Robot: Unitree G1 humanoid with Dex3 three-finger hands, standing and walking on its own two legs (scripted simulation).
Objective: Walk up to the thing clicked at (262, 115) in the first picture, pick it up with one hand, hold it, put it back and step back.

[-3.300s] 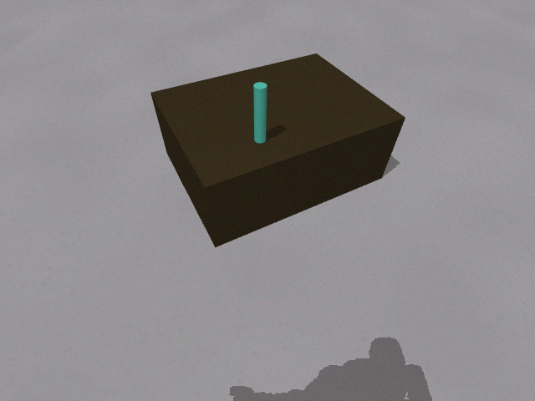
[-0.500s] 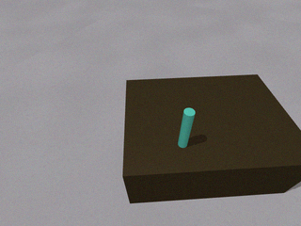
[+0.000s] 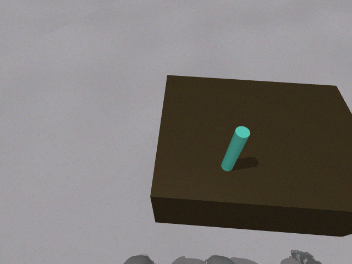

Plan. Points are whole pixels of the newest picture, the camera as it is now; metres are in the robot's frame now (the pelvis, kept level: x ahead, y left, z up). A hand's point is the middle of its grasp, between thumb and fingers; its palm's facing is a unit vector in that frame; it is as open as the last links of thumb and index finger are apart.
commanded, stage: walk up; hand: right
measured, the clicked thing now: (233, 151) +0.53 -0.22 -0.24
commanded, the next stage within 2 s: stand in 1.68 s
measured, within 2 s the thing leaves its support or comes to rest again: neither
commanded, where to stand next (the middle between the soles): +0.08 +0.03 m, yaw -3 degrees
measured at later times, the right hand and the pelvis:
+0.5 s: hand out of the picture +0.07 -0.24 -0.14, palm faces -0.04 +0.94 -0.33, open 7.4 cm; pelvis +0.01 +0.02 +0.01, yaw -1 degrees
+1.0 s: hand out of the picture +0.13 -0.25 -0.12, palm faces +0.05 +0.94 -0.34, open 7.4 cm; pelvis +0.03 +0.01 +0.03, yaw -2 degrees
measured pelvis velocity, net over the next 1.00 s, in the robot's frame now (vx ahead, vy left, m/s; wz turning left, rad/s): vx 0.03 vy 0.01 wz -0.04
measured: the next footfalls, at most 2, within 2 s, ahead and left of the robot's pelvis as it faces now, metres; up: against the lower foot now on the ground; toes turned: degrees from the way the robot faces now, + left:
none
